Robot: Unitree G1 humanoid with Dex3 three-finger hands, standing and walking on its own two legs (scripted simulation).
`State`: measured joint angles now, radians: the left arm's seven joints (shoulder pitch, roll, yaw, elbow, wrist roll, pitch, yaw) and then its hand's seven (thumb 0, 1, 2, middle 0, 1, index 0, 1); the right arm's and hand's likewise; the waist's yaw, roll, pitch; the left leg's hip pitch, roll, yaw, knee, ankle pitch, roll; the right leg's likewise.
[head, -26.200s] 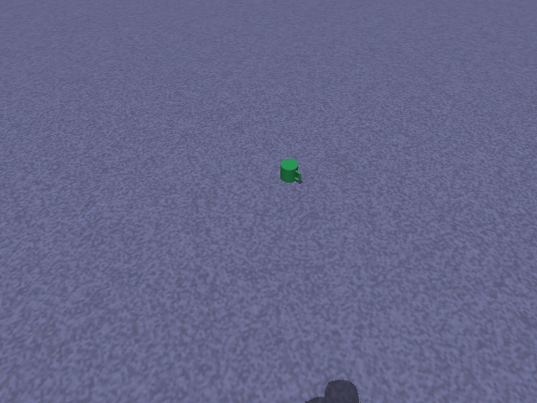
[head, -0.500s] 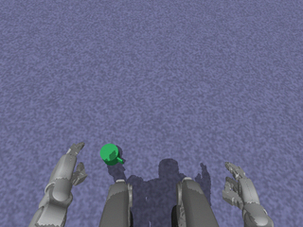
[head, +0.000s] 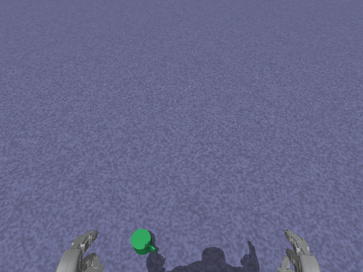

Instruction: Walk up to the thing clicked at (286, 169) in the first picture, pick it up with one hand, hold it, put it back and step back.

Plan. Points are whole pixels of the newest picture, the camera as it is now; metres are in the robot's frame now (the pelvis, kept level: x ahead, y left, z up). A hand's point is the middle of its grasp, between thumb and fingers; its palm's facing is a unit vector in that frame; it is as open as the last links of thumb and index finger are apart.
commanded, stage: home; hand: left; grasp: from above
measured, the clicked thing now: (144, 243) +0.40 +0.18 -0.66
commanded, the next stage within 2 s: stand in 1.98 s
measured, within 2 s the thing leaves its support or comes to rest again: neither
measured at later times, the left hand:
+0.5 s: hand out of the picture +0.17 +0.17 -0.04, palm faces +0.05 -0.98 -0.20, open 7.4 cm
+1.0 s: hand out of the picture +0.16 +0.18 -0.04, palm faces +0.04 -0.98 -0.20, open 7.4 cm
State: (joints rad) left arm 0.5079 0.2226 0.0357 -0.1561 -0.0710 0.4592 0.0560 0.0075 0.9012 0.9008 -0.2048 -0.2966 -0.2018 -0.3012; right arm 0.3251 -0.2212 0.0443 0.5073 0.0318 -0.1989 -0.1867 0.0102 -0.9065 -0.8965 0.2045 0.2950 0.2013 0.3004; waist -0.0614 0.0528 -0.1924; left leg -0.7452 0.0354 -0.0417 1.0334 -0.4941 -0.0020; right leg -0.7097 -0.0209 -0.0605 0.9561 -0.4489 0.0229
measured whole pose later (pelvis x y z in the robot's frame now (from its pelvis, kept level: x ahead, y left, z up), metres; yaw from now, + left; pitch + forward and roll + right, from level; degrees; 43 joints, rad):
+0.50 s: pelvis +0.01 +0.00 +0.01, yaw +1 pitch +10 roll -2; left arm 0.50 0.22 0.03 -0.12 -0.05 0.44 0.02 0.01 0.90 0.90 -0.20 -0.30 -0.20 -0.30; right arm 0.28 -0.22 0.04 0.55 0.01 -0.25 -0.18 0.01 -0.91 -0.90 0.21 0.30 0.20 0.30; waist -0.04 0.04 -0.16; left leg -0.68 0.03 -0.05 1.00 -0.49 -0.01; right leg -0.65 -0.02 -0.07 0.93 -0.45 0.02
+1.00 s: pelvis +0.00 +0.00 +0.01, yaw +0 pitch +10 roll -3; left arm 0.50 0.23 0.02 -0.13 -0.05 0.44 0.02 0.01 0.90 0.90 -0.20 -0.30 -0.20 -0.30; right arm 0.29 -0.22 0.03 0.55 0.01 -0.25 -0.19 0.01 -0.91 -0.90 0.21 0.30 0.20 0.30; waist -0.04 0.04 -0.16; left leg -0.68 0.03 -0.04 1.00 -0.49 -0.01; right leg -0.65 -0.02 -0.06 0.93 -0.45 0.02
